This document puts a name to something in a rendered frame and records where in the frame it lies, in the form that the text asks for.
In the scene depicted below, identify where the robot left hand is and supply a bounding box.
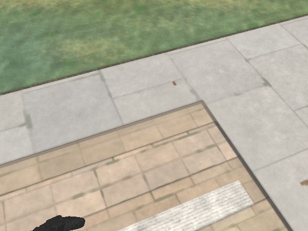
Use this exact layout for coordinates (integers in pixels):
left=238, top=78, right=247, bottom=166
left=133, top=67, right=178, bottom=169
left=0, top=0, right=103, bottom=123
left=33, top=215, right=86, bottom=231

